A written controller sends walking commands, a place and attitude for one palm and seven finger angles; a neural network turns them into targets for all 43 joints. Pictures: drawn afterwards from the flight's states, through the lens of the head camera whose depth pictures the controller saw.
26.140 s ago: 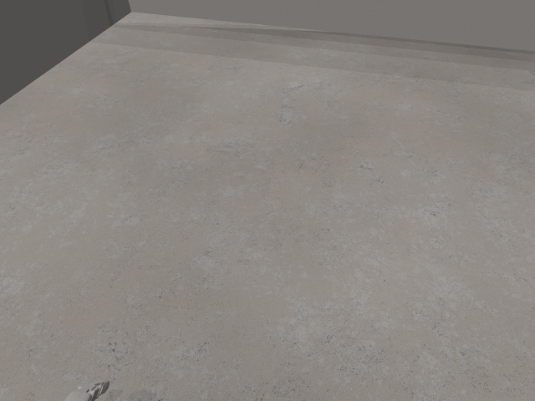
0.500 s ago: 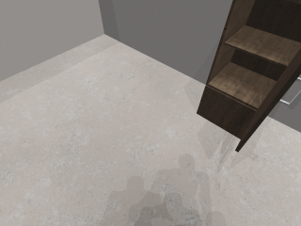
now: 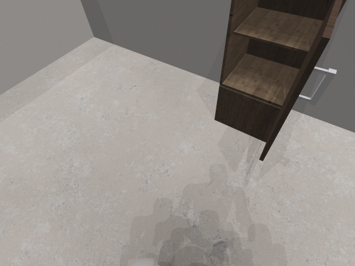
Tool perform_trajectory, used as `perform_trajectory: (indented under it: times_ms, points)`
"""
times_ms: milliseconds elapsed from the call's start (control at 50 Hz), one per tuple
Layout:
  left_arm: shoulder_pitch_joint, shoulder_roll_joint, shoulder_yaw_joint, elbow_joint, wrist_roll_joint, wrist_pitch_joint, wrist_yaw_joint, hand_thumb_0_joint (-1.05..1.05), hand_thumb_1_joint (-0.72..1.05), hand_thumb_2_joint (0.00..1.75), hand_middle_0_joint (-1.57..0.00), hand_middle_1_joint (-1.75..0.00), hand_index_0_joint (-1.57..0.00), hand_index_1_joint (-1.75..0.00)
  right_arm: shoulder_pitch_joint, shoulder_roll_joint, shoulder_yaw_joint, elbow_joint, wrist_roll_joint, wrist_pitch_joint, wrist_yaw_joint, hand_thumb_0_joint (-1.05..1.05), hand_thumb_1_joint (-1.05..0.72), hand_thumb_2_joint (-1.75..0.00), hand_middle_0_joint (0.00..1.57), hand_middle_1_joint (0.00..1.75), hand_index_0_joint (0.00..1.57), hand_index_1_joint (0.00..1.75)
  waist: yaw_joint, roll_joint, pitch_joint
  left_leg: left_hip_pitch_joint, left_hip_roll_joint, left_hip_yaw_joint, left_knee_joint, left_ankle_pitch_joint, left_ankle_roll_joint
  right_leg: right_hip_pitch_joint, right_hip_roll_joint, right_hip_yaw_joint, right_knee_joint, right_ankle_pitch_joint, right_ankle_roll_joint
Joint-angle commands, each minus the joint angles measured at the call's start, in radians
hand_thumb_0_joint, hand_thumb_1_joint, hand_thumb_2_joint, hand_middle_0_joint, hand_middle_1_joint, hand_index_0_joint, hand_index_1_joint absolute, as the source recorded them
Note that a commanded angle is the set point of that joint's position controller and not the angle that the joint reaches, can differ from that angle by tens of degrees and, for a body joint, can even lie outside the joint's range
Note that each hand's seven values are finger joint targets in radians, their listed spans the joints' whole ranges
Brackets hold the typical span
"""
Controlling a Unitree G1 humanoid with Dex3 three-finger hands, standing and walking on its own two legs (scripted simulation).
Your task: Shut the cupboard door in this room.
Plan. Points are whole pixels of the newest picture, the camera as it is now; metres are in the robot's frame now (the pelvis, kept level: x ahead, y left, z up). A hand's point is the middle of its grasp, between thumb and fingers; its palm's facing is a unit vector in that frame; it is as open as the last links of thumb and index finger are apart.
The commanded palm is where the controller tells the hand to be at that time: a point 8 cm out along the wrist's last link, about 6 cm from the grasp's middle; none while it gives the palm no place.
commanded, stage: turn or walk to find it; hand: left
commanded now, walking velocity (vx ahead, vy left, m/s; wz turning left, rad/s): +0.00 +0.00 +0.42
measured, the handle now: (314, 86) +0.64 -0.37 +0.01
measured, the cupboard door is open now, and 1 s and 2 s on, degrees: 92 92 92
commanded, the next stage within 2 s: stand and wait in 0.78 s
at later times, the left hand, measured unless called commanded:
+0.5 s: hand out of the picture +0.03 +0.25 -0.17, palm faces +0.17 -0.95 -0.28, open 7.3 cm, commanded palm none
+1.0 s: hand out of the picture -0.08 +0.24 -0.20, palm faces +0.39 -0.89 -0.21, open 7.3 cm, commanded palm none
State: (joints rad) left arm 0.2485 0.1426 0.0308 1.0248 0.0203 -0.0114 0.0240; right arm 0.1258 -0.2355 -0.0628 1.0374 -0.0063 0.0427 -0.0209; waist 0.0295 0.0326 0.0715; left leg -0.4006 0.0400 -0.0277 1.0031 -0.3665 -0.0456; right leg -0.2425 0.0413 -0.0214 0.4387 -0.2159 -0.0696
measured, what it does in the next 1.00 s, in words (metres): steps on the spot, turning left: left foot, then right foot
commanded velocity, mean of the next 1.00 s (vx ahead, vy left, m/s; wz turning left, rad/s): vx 0.00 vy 0.00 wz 0.32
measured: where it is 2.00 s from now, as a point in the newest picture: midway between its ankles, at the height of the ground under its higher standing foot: outside the picture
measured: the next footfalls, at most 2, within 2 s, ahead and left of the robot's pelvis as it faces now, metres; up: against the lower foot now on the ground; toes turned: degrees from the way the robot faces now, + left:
left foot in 0.18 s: +0.02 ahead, +0.15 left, +0.00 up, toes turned +4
right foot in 0.56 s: +0.04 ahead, -0.10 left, +0.00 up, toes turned +8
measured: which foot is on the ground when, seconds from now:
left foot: up 0.00-0.16, down 0.18-0.56, up 0.58-0.90, down 0.92-1.00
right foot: down 0.00-0.24, up 0.26-0.54, down 0.56-0.94, up 0.96-1.00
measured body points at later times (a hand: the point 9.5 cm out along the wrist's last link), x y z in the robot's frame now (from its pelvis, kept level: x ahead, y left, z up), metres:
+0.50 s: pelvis +0.00 +0.03 +0.00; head +0.05 +0.03 +0.45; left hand +0.02 +0.30 -0.15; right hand +0.05 -0.20 -0.16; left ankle -0.02 +0.15 -0.74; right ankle -0.01 -0.11 -0.72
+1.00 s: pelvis -0.01 +0.05 -0.01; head +0.02 +0.10 +0.43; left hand -0.10 +0.29 -0.18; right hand +0.18 -0.15 -0.14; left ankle -0.06 +0.14 -0.74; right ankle +0.00 -0.10 -0.72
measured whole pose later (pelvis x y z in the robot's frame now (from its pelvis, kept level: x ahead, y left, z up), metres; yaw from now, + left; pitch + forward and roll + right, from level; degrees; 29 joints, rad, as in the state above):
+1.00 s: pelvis -0.01 +0.05 -0.01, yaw +21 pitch +0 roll +0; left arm 0.24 0.25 0.04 1.04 0.01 0.04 0.03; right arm 0.10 -0.20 -0.04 0.99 -0.01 0.01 0.00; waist 0.04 -0.07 0.11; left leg -0.26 0.02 0.07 0.60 -0.34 0.02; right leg -0.30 -0.12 -0.09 0.82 -0.53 0.06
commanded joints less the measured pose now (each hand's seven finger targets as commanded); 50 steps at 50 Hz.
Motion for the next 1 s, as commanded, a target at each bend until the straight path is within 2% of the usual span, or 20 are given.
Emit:
perform_trajectory:
  times_ms: [0, 60, 120, 180, 220, 360, 420, 480, 500, 520, 540, 560, 640, 800, 860, 880, 900, 920, 940, 980]
  points:
    - [0.065, 0.223, 0.036, -0.024, 0.006, -0.022, 0.006, 0.0, 0.9, 0.9, -0.2, -0.3, -0.2, -0.3, 0.039, -0.069, 0.001, -0.026, 0.002, -0.024, -0.003, 0.0, -0.9, -0.9, 0.2, 0.3, 0.2, 0.3, -0.001, -0.15, -0.111, 0.023, 0.017, -0.001, -0.201, -0.037, 0.001, 0.168, -0.26, 0.204, -0.124, 0.418, -0.055]
    - [0.032, 0.255, 0.045, -0.017, 0.004, -0.028, 0.004, 0.0, 0.9, 0.9, -0.2, -0.3, -0.2, -0.3, 0.032, -0.077, 0.005, -0.02, 0.003, -0.043, -0.001, 0.0, -0.9, -0.9, 0.2, 0.3, 0.2, 0.3, 0.004, -0.163, -0.093, 0.09, 0.014, 0.022, -0.376, -0.026, 0.014, 0.157, -0.277, 0.189, -0.113, 0.384, -0.093]
    - [0.018, 0.199, 0.028, 0.002, -0.012, -0.013, 0.01, 0.0, 0.9, 0.9, -0.2, -0.3, -0.2, -0.3, 0.112, -0.023, 0.026, 0.017, 0.001, -0.047, -0.001, 0.0, -0.9, -0.9, 0.2, 0.3, 0.2, 0.3, -0.027, -0.138, -0.09, 0.219, 0.015, 0.032, -0.561, 0.163, 0.016, 0.082, -0.256, 0.129, -0.061, 0.305, -0.026]
    - [0.02, 0.153, 0.02, -0.016, -0.014, 0.008, 0.007, 0.0, 0.9, 0.9, -0.2, -0.3, -0.2, -0.3, 0.106, -0.113, 0.015, 0.008, -0.008, -0.05, 0.002, 0.0, -0.9, -0.9, 0.2, 0.3, 0.2, 0.3, -0.01, 0.122, -0.049, 0.206, 0.203, -0.196, -0.653, 0.362, 0.113, -0.023, -0.122, -0.018, 0.06, -0.017, 0.081]
    - [-0.027, 0.147, 0.013, -0.016, -0.01, 0.017, 0.006, 0.0, 0.9, 0.9, -0.2, -0.3, -0.2, -0.3, 0.075, -0.113, 0.013, 0.004, -0.009, -0.046, -0.004, 0.0, -0.9, -0.9, 0.2, 0.3, 0.2, 0.3, -0.013, 0.234, 0.011, 0.128, 0.229, -0.279, -0.751, 0.364, 0.172, -0.019, -0.096, -0.053, 0.186, -0.152, 0.105]
    - [-0.088, 0.139, 0.019, -0.053, -0.013, 0.019, -0.001, 0.0, 0.9, 0.9, -0.2, -0.3, -0.2, -0.3, 0.161, -0.148, -0.015, -0.004, -0.016, -0.043, -0.015, 0.0, -0.9, -0.9, 0.2, 0.3, 0.2, 0.3, -0.049, 0.108, -0.106, 0.368, 0.211, -0.293, -0.637, 0.754, 0.235, -0.206, -0.08, 0.001, 0.367, -0.296, 0.12]
    - [-0.089, 0.133, 0.021, -0.064, -0.017, 0.017, 0.0, 0.0, 0.9, 0.9, -0.2, -0.3, -0.2, -0.3, 0.166, -0.16, -0.03, -0.017, -0.016, -0.037, -0.011, 0.0, -0.9, -0.9, 0.2, 0.3, 0.2, 0.3, -0.056, 0.084, -0.145, 0.369, 0.177, -0.281, -0.602, 0.769, 0.215, -0.153, -0.063, -0.016, 0.273, -0.25, 0.127]
    - [-0.022, 0.145, 0.026, -0.052, -0.019, 0.012, 0.002, 0.0, 0.9, 0.9, -0.2, -0.3, -0.2, -0.3, 0.12, -0.156, -0.038, -0.04, -0.009, -0.03, -0.004, 0.0, -0.9, -0.9, 0.2, 0.3, 0.2, 0.3, -0.018, 0.084, -0.169, 0.264, 0.121, -0.257, -0.558, 0.644, 0.161, 0.024, -0.059, -0.037, 0.035, -0.062, 0.13]
    - [0.009, 0.166, 0.03, -0.044, -0.016, 0.006, 0.005, 0.0, 0.9, 0.9, -0.2, -0.3, -0.2, -0.3, 0.107, -0.143, -0.038, -0.047, -0.003, -0.03, 0.001, 0.0, -0.9, -0.9, 0.2, 0.3, 0.2, 0.3, -0.005, 0.048, -0.184, 0.186, 0.086, -0.234, -0.524, 0.526, 0.12, 0.133, -0.087, -0.028, -0.075, 0.05, 0.129]
    - [0.022, 0.22, 0.041, -0.04, -0.008, 0.001, 0.012, 0.0, 0.9, 0.9, -0.2, -0.3, -0.2, -0.3, 0.11, -0.097, -0.031, -0.058, 0.005, -0.031, 0.007, 0.0, -0.9, -0.9, 0.2, 0.3, 0.2, 0.3, -0.001, -0.082, -0.187, 0.02, 0.026, -0.165, -0.447, 0.321, 0.071, 0.277, -0.215, 0.075, -0.104, 0.096, 0.096]
    - [0.037, 0.298, 0.059, -0.046, 0.0, -0.001, 0.018, 0.0, 0.9, 0.9, -0.2, -0.3, -0.2, -0.3, 0.093, -0.055, -0.022, -0.09, 0.002, -0.03, 0.013, 0.0, -0.9, -0.9, 0.2, 0.3, 0.2, 0.3, 0.016, -0.285, -0.165, -0.133, -0.08, -0.026, -0.292, -0.013, 0.02, 0.326, -0.42, 0.252, -0.118, 0.217, 0.008]
    - [0.047, 0.312, 0.059, -0.061, 0.0, 0.004, 0.015, 0.0, 0.9, 0.9, -0.2, -0.3, -0.2, -0.3, 0.05, -0.074, -0.032, -0.105, -0.005, -0.022, 0.013, 0.0, -0.9, -0.9, 0.2, 0.3, 0.2, 0.3, 0.036, -0.273, -0.125, -0.14, -0.073, -0.014, -0.098, -0.224, 0.018, 0.211, -0.518, 0.289, -0.126, 0.299, -0.079]
    - [-0.092, 0.222, 0.042, -0.099, -0.002, 0.007, 0.015, 0.0, 0.9, 0.9, -0.2, -0.3, -0.2, -0.3, 0.093, -0.063, -0.034, -0.061, -0.01, 0.007, 0.027, 0.0, -0.9, -0.9, 0.2, 0.3, 0.2, 0.3, -0.048, -0.195, -0.003, -0.13, -0.002, -0.005, 0.16, -0.083, 0.0, 0.032, -0.383, 0.081, -0.106, 0.275, -0.055]
    - [0.036, 0.281, 0.056, -0.076, 0.015, 0.004, 0.01, 0.0, 0.9, 0.9, -0.2, -0.3, -0.2, -0.3, -0.03, -0.039, -0.004, -0.113, -0.001, -0.01, 0.033, 0.0, -0.9, -0.9, 0.2, 0.3, 0.2, 0.3, 0.022, -0.229, -0.054, -0.015, -0.011, 0.097, -0.222, -0.09, -0.01, 0.141, -0.374, 0.013, -0.015, 0.476, -0.061]
    - [0.005, 0.279, 0.051, -0.063, 0.003, 0.008, 0.007, 0.0, 0.9, 0.9, -0.2, -0.3, -0.2, -0.3, 0.062, -0.051, 0.0, -0.084, -0.003, -0.026, 0.028, 0.0, -0.9, -0.9, 0.2, 0.3, 0.2, 0.3, -0.031, -0.19, -0.099, 0.186, -0.025, 0.121, -0.505, 0.136, 0.0, 0.084, -0.326, -0.038, 0.079, 0.384, 0.007]
    - [0.01, 0.25, 0.046, -0.07, -0.006, 0.012, 0.006, 0.0, 0.9, 0.9, -0.2, -0.3, -0.2, -0.3, 0.102, -0.096, -0.009, -0.071, -0.004, -0.039, 0.026, 0.0, -0.9, -0.9, 0.2, 0.3, 0.2, 0.3, -0.051, -0.069, -0.143, 0.328, 0.036, 0.062, -0.61, 0.302, 0.017, 0.008, -0.287, -0.072, 0.178, 0.272, 0.052]
    - [0.043, 0.184, 0.034, -0.084, -0.012, 0.017, 0.004, 0.0, 0.9, 0.9, -0.2, -0.3, -0.2, -0.3, 0.142, -0.191, -0.028, -0.071, -0.012, -0.05, 0.021, 0.0, -0.9, -0.9, 0.2, 0.3, 0.2, 0.3, -0.062, 0.196, -0.198, 0.463, 0.262, -0.225, -0.621, 0.595, 0.108, -0.172, -0.169, -0.13, 0.337, -0.104, 0.118]
    - [0.008, 0.152, 0.015, -0.088, -0.012, 0.022, 0.007, 0.0, 0.9, 0.9, -0.2, -0.3, -0.2, -0.3, 0.153, -0.229, -0.036, -0.066, -0.006, -0.04, 0.013, 0.0, -0.9, -0.9, 0.2, 0.3, 0.2, 0.3, -0.076, 0.269, -0.186, 0.399, 0.361, -0.291, -0.651, 0.777, 0.206, -0.192, -0.135, -0.063, 0.454, -0.431, 0.131]
    - [-0.016, 0.158, 0.014, -0.081, -0.011, 0.029, 0.008, 0.0, 0.9, 0.9, -0.2, -0.3, -0.2, -0.3, 0.127, -0.209, -0.028, -0.063, -0.009, -0.037, 0.005, 0.0, -0.9, -0.9, 0.2, 0.3, 0.2, 0.3, -0.069, 0.179, -0.139, 0.349, 0.354, -0.218, -0.648, 0.762, 0.23, -0.18, -0.151, -0.013, 0.522, -0.413, 0.121]
    - [-0.026, 0.154, 0.018, -0.042, -0.009, 0.034, 0.005, 0.0, 0.9, 0.9, -0.2, -0.3, -0.2, -0.3, 0.073, -0.147, -0.011, -0.059, -0.013, -0.049, -0.011, 0.0, -0.9, -0.9, 0.2, 0.3, 0.2, 0.3, -0.049, 0.204, -0.103, 0.323, 0.276, -0.164, -0.653, 0.733, 0.212, -0.202, -0.152, 0.022, 0.554, -0.329, 0.124]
